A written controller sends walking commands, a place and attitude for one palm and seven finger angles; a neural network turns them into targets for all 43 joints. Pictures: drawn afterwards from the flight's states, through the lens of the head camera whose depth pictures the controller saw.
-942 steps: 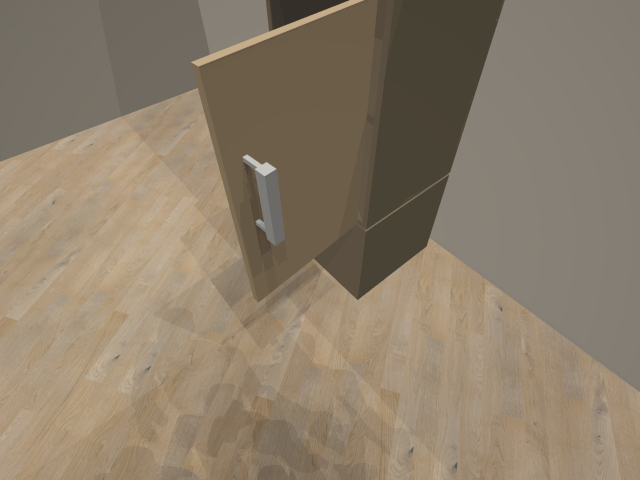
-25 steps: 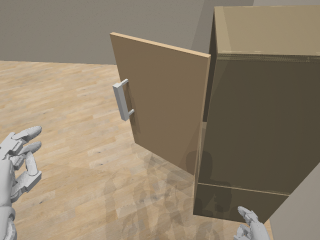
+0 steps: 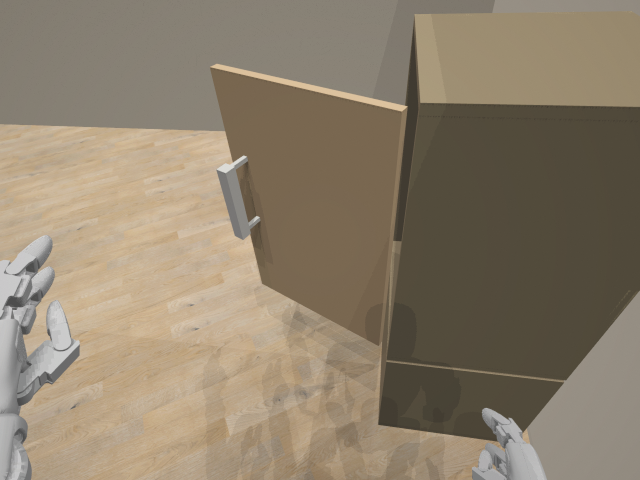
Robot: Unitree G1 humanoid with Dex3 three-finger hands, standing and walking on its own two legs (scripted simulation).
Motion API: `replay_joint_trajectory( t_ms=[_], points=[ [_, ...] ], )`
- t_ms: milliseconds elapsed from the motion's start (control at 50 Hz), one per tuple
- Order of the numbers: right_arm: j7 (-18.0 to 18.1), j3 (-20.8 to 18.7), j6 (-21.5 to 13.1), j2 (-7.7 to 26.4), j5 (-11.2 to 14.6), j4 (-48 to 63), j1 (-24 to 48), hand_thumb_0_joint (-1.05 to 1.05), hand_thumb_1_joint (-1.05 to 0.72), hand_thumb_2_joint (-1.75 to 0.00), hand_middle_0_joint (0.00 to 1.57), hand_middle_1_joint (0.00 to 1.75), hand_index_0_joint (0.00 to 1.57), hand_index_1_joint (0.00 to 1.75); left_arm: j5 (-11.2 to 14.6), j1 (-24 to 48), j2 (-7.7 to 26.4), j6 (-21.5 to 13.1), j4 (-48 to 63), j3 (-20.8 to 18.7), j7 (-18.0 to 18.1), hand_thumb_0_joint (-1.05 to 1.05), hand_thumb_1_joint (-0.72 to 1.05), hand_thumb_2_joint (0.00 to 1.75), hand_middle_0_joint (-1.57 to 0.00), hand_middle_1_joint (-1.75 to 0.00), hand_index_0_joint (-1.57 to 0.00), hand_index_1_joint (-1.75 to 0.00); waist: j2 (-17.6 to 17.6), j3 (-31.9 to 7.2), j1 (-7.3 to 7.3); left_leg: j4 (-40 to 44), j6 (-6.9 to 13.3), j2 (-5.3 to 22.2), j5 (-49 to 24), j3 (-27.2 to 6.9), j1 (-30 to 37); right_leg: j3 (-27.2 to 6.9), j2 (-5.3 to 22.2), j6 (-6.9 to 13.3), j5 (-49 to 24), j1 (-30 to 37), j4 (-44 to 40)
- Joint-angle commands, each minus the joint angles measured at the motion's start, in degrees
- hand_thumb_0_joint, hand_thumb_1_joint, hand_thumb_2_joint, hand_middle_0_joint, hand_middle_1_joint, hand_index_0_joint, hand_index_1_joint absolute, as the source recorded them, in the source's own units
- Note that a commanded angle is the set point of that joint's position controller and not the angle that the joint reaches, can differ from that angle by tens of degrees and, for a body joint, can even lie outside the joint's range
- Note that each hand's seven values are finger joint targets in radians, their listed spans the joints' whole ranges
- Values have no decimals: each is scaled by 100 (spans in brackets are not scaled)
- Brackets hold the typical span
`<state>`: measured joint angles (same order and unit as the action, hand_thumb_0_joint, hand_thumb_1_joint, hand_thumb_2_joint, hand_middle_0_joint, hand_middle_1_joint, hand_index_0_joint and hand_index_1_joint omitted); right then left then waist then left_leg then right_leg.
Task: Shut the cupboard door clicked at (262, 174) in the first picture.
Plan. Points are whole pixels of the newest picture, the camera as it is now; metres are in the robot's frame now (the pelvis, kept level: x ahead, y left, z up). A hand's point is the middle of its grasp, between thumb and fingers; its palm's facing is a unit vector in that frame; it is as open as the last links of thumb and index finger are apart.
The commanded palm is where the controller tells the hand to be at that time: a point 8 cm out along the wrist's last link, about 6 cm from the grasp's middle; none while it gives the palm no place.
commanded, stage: step back with the hand held close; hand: left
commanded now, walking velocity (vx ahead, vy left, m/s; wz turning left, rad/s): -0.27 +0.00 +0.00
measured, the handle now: (242, 198) +0.64 +0.26 -0.01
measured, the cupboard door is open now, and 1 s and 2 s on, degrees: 65 65 65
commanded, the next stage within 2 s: stop stepping back and stand still in 1.82 s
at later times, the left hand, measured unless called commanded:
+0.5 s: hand (23, 363) +0.17 +0.31 +0.16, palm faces +0.39 -0.78 -0.49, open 7.4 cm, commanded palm +0.11 +0.34 +0.17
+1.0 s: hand out of the picture +0.10 +0.30 +0.17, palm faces +0.48 -0.73 -0.49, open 7.4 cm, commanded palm +0.03 +0.33 +0.17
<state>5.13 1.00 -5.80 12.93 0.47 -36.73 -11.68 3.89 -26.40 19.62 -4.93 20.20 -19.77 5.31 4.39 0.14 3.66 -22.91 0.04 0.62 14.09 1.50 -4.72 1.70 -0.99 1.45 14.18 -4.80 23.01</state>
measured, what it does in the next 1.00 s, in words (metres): shifts its weight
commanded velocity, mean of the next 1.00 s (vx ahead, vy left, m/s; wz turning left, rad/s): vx -0.30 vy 0.00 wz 0.00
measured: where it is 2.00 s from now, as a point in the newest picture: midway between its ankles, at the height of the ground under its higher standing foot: outside the picture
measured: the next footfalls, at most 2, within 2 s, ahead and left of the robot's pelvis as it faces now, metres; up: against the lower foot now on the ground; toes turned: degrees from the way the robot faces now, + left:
right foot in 1.48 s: -0.26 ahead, -0.09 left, +0.00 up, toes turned +1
right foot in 1.96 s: -0.34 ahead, -0.07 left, +0.00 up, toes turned -2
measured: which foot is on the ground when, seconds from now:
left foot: down 0.00-1.00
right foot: down 0.00-1.00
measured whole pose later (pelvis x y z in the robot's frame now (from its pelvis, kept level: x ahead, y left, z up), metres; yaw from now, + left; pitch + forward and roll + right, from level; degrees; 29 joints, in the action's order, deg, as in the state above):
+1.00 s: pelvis -0.10 +0.03 -0.02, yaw +2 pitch +1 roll -2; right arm 5.1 -0.2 -4.1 12.7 0.2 -33.6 -14.7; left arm 0.3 -28.6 25.1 -15.7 27.6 -27.5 8.6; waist 1.0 -0.2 -1.8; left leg -38.2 3.3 0.3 12.2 0.9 -27.2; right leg -2.1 -2.8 -1.2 15.5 -21.4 37.3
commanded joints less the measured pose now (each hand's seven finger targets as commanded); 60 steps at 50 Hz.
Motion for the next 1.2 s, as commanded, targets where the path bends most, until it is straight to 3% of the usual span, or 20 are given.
replay_joint_trajectory(
  t_ms=[0, 20, 80, 200, 280, 360, 540, 600, 640, 720, 740, 760, 820, 880, 920, 980, 1040, 1080, 1140, 1180],
  points=[
    [9, -303, -82, 676, 24, 972, 750, 0, -90, -90, 20, 30, 20, 30, -19, 503, 1337, -597, 985, -956, 187, 0, 90, 90, -20, -30, -20, -30, -398, -132, -282, -356, 264, 101, -424, -113, -490, -923, 758, 18, -882, -787, -859],
    [-16, -318, -11, 648, 20, 981, 731, 0, -90, -90, 20, 30, 20, 30, -43, 350, 1227, -639, 918, -829, 193, 0, 90, 90, -20, -30, -20, -30, -644, -177, -292, -487, 241, 80, -357, -124, -591, -984, 875, 54, -812, -858, -884],
    [-17, -373, 125, 631, 59, 1022, 710, 0, -90, -90, 20, 30, 20, 30, -44, 123, 1246, -750, 964, -842, 236, 0, 90, 90, -20, -30, -20, -30, -675, -552, -319, -597, 213, 86, -497, -159, -729, -927, 1047, 154, -1220, -712, -603],
    [106, -413, 389, 734, 65, 1291, 751, 0, -90, -90, 20, 30, 20, 30, -4, -114, 1501, -742, 1483, -1069, 325, 0, 90, 90, -20, -30, -20, -30, -115, -1069, -321, -193, 188, 389, -2390, -297, -557, -361, 520, -97, -2575, -314, 346],
    [137, -426, 531, 745, 68, 1431, 694, 0, -90, -90, 20, 30, 20, 30, 12, -342, 1533, -654, 1528, -1147, 347, 0, 90, 90, -20, -30, -20, -30, -148, -1203, -314, -198, 160, 490, -2632, -334, -808, -371, 468, -120, -2838, -111, 619],
    [128, -425, 564, 760, 76, 1510, 655, 0, -90, -90, 20, 30, 20, 30, -2, -457, 1512, -660, 1621, -1176, 362, 0, 90, 90, -20, -30, -20, -30, -40, -1040, -317, 41, 214, 563, -1763, -491, -1425, -373, 390, -146, -2235, 3, 763],
    [133, -432, 322, 864, 51, 1497, 571, 0, -90, -90, 20, 30, 20, 30, -189, -67, 1532, -930, 1727, -1363, 400, 0, 90, 90, -20, -30, -20, -30, 258, -453, -360, 791, 602, 846, 1962, -961, -3667, -403, 106, -247, -1087, 727, 1347],
    [117, -419, 220, 844, 48, 1454, 468, 0, -90, -90, 20, 30, 20, 30, -225, 63, 1317, -999, 1730, -1189, 401, 0, 90, 90, -20, -30, -20, -30, 194, -357, -399, 676, 630, 838, 2414, -951, -3911, -473, 131, -225, -791, 649, 1425],
    [117, -433, 145, 869, 17, 1395, 445, 0, -90, -90, 20, 30, 20, 30, -264, 157, 1450, -1038, 1770, -1293, 417, 0, 90, 90, -20, -30, -20, -30, 86, -390, -391, 436, 614, 728, 2503, -865, -3875, -653, 207, -186, -560, 497, 1237],
    [62, -417, 36, 778, -23, 1306, 338, 0, -90, -90, 20, 30, 20, 30, -251, 246, 1359, -1116, 1875, -1138, 474, 0, 90, 90, -20, -30, -20, -30, -456, -244, -443, -350, 415, 332, 2137, -688, -3122, -1216, 624, 79, 624, -739, 316],
    [56, -430, 12, 812, -47, 1264, 373, 0, -90, -90, 20, 30, 20, 30, -253, 299, 1549, -1150, 2022, -1280, 495, 0, 90, 90, -20, -30, -20, -30, -384, -337, -437, -407, 379, 312, 1955, -684, -2847, -1270, 681, 124, 690, -926, 217],
    [49, -373, -10, 722, -48, 1255, 373, 0, -90, -90, 20, 30, 20, 30, -234, 292, 1410, -1188, 2109, -1136, 508, 0, 90, 90, -20, -30, -20, -30, -328, -321, -459, -370, 346, 306, 1783, -711, -2710, -1158, 697, 136, 699, -1082, 236],
    [62, -390, -72, 776, -44, 1219, 403, 0, -90, -90, 20, 30, 20, 30, -262, 109, 1478, -1288, 2023, -1298, 561, 0, 90, 90, -20, -30, -20, -30, 11, -405, -435, 141, 459, 548, 2152, -925, -3156, -816, 353, -42, 510, -607, 655],
    [90, -414, -136, 849, -40, 1226, 454, 0, -90, -90, 20, 30, 20, 30, -318, 23, 1442, -1368, 1962, -1431, 532, 0, 90, 90, -20, -30, -20, -30, 763, -505, -380, 1043, 702, 1172, 2891, -1483, -4323, -324, -172, -245, -302, 647, 1996],
    [78, -474, -168, 850, -30, 1235, 468, 0, -90, -90, 20, 30, 20, 30, -324, -113, 1493, -1379, 1766, -1547, 478, 0, 90, 90, -20, -30, -20, -30, 652, -479, -358, 956, 797, 1352, 2978, -1527, -4663, -396, -287, -273, -467, 938, 2228],
    [39, -470, -201, 800, -33, 1194, 415, 0, -90, -90, 20, 30, 20, 30, -269, -212, 1473, -1437, 1667, -1523, 408, 0, 90, 90, -20, -30, -20, -30, 32, -333, -405, 304, 641, 939, 2335, -1160, -4326, -854, -65, -115, -855, 460, 1606],
    [-50, -504, -207, 636, -21, 1015, 271, 0, -90, -90, 20, 30, 20, 30, -156, -213, 1626, -1446, 1905, -1391, 446, 0, 90, 90, -20, -30, -20, -30, -859, -910, -465, -1244, 95, 133, 1019, -282, -2414, -2141, 1069, 338, -1005, -1073, 130],
    [-101, -478, -111, 505, -35, 977, 385, 0, -90, -90, 20, 30, 20, 30, -140, -251, 1639, -1353, 1978, -1229, 521, 0, 90, 90, -20, -30, -20, -30, -1284, -947, -449, -2123, -66, -66, 774, -202, -1820, -2446, 1655, 680, -842, -1710, -396],
    [-55, -434, 41, 469, -77, 940, 483, 0, -90, -90, 20, 30, 20, 30, -174, -228, 1819, -1275, 2031, -1397, 610, 0, 90, 90, -20, -30, -20, -30, -1204, -829, -501, -2054, -43, -61, 710, -324, -1771, -2022, 1612, 654, -1729, -1698, -246],
    [15, -399, 104, 508, -60, 935, 447, 0, -90, -90, 20, 30, 20, 30, -171, -283, 1727, -1267, 2079, -1358, 612, 0, 90, 90, -20, -30, -20, -30, -788, -758, -520, -654, 81, 109, -120, -412, -1456, -1308, 997, 236, -1502, -1654, 211]
  ],
)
